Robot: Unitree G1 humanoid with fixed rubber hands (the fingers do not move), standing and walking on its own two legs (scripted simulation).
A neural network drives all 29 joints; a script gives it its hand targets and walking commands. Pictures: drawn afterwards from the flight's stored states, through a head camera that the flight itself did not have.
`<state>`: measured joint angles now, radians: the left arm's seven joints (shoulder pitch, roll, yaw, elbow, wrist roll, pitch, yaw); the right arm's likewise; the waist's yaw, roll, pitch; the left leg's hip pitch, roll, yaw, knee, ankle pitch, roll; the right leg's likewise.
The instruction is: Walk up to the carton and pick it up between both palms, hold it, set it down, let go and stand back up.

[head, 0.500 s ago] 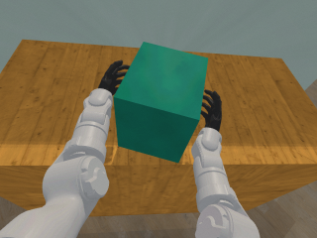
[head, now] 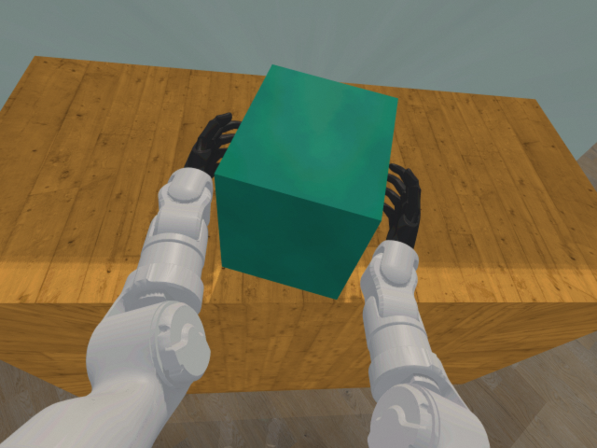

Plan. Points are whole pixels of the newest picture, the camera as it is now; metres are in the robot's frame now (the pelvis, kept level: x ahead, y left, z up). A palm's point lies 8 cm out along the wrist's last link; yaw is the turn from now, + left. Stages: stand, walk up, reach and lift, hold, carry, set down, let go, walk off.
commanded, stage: set down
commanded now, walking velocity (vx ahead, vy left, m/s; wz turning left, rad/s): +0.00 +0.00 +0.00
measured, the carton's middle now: (305, 186) +0.47 -0.04 +0.05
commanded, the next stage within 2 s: none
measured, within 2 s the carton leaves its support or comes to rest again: neither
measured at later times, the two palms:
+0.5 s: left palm (203, 185) +0.47 +0.10 +0.04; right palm (396, 252) +0.37 -0.17 +0.02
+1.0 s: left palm (182, 121) +0.46 +0.12 +0.16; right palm (457, 200) +0.36 -0.19 +0.15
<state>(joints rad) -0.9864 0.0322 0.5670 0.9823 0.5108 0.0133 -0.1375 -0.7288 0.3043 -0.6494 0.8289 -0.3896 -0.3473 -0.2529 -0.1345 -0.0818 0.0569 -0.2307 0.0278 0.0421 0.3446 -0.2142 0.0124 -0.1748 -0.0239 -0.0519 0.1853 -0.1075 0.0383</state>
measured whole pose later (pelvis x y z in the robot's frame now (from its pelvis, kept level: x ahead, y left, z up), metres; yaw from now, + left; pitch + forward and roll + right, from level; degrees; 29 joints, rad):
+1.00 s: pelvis -0.04 +0.03 -0.01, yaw -4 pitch +10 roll -3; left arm -1.25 0.35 -0.19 1.33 -0.27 0.17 -0.01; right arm -1.06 -0.07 -0.20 1.15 0.23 0.10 -0.28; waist -0.21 -0.03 -0.14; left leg -0.46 0.03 0.06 0.53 -0.25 0.04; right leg -0.39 -0.03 -0.06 0.30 -0.08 0.04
